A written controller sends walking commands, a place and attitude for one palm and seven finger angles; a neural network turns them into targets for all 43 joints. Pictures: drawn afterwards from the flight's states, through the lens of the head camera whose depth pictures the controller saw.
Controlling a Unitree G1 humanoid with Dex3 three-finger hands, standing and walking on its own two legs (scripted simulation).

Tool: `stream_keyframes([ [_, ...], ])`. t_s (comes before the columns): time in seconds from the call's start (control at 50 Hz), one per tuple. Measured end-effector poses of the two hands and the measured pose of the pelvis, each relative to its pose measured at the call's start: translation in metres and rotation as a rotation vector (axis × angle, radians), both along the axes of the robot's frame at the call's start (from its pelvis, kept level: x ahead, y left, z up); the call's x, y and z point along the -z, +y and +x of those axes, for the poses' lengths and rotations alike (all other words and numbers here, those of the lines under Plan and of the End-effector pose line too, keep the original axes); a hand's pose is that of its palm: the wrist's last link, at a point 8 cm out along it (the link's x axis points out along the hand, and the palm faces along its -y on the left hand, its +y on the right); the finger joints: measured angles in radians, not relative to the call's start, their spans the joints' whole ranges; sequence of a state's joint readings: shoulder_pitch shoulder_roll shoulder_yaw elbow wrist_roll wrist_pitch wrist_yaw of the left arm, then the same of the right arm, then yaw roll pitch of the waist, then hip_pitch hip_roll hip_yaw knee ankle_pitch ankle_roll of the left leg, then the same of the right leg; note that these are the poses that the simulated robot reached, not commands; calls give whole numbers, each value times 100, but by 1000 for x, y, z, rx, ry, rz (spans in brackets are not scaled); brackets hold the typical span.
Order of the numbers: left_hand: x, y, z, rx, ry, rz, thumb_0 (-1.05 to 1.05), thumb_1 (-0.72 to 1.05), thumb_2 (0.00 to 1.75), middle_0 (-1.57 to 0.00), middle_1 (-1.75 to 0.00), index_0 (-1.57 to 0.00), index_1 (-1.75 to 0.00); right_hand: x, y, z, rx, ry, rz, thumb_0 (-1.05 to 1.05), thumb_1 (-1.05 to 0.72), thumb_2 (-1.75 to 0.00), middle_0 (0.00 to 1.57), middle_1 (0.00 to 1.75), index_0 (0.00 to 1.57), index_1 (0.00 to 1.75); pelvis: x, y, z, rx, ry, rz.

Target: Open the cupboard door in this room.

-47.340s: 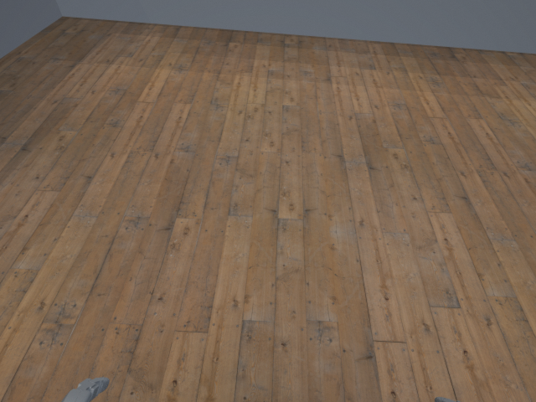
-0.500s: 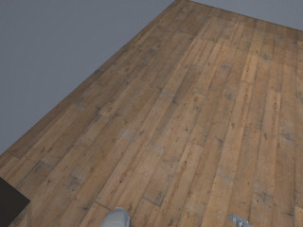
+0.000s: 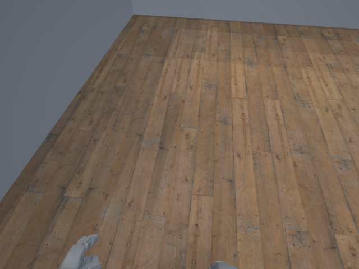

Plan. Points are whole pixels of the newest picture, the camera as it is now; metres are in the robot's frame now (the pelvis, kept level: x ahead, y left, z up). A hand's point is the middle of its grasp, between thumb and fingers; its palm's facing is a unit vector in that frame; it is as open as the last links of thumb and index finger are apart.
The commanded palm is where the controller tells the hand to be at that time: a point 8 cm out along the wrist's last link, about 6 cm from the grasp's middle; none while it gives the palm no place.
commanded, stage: walk to a spot facing it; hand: left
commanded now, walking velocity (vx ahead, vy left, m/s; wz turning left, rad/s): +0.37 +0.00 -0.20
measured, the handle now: out of the picture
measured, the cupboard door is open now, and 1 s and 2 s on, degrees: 48 48 48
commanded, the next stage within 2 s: turn to face it in 0.36 s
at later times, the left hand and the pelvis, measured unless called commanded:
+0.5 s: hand (116, 215) +0.28 +0.20 -0.16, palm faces -0.07 -0.98 -0.16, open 7.4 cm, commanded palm none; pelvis +0.23 +0.01 +0.02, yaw -8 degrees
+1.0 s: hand (132, 169) +0.43 +0.18 -0.18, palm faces +0.13 -0.98 -0.17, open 7.3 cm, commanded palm none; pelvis +0.37 -0.02 +0.00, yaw +7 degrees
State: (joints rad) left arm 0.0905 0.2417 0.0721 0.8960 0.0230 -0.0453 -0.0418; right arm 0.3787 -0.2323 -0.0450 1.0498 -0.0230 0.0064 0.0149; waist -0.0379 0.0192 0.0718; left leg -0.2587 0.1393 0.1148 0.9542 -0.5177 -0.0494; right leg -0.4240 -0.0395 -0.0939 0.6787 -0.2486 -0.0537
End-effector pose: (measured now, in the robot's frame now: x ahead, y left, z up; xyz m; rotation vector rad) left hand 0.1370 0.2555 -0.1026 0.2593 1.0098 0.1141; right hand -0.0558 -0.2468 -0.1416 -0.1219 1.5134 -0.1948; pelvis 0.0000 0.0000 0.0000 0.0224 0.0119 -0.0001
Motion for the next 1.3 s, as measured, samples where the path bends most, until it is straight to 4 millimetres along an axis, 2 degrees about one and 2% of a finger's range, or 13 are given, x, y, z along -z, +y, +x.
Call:
stream_keyframes([
  [0.06,0,-12,8,-13,59,-16,0,91,90,-20,-30,-20,-30,-11,-6,44,6,-45,-13,1,-91,-90,20,30,20,29,-11,-4,27,10,6,-8],
  [0.14,6,-27,8,-24,172,-61,0,91,90,-20,-30,-20,-30,-29,-7,122,-4,-170,-27,1,-91,-90,20,30,20,29,-24,-6,64,34,21,-3],
  [0.28,26,-14,11,-92,341,-101,0,93,90,-20,-30,-20,-30,-38,11,258,-67,-344,-35,1,-91,-90,20,30,20,29,-19,6,138,64,10,-31],
  [0.34,41,-4,22,-100,405,-105,0,92,90,-20,-30,-20,-30,-32,19,304,-77,-411,-59,0,-91,-90,20,30,20,29,-6,16,172,89,2,-39],
  [0.4,40,0,53,-70,425,-90,0,92,90,-20,-30,-20,-30,-35,26,320,-52,-419,-58,0,-91,-90,20,30,20,29,-9,16,197,113,-8,-22],
  [0.48,28,-6,119,-37,354,-88,1,91,90,-20,-30,-20,-30,-36,25,316,11,-341,-59,0,-93,-90,20,30,20,29,-19,11,227,128,-3,-20],
  [0.62,15,-43,242,52,174,-70,0,91,90,-20,-30,-19,-30,-20,1,291,88,-124,-26,0,-93,-90,20,30,20,29,-17,-15,279,107,-8,-11],
  [0.7,18,-64,283,31,109,-70,0,91,90,-20,-30,-20,-30,-7,-12,296,90,-9,4,0,-92,-90,20,30,20,29,-7,-30,306,51,-9,-11],
  [0.8,15,-72,295,-49,103,-103,0,91,90,-20,-30,-20,-30,-21,-19,349,27,-16,-4,1,-92,-90,20,30,20,29,-18,-35,329,-17,-2,-10],
  [0.94,41,-42,291,-168,147,-129,-1,92,90,-20,-30,-20,-30,-23,-17,458,-130,-191,-56,1,-91,-90,20,30,20,29,-4,-21,359,-104,12,-46],
  [1.0,46,-28,284,-206,199,-106,-1,92,90,-20,-30,-20,-30,-25,-13,493,-172,-246,-71,0,-91,-90,20,30,20,29,-1,-20,368,-128,18,-35],
  [1.14,20,-20,286,-302,181,-60,0,91,90,-20,-30,-20,-30,-34,-17,545,-285,-266,-50,0,-91,-90,20,30,20,29,-16,-34,386,-205,29,-44],
  [1.3,3,-45,281,-384,122,14,0,91,90,-20,-30,-20,-30,-12,-49,603,-363,-262,0,0,-90,-90,20,30,20,30,-8,-68,405,-309,18,-15],
])
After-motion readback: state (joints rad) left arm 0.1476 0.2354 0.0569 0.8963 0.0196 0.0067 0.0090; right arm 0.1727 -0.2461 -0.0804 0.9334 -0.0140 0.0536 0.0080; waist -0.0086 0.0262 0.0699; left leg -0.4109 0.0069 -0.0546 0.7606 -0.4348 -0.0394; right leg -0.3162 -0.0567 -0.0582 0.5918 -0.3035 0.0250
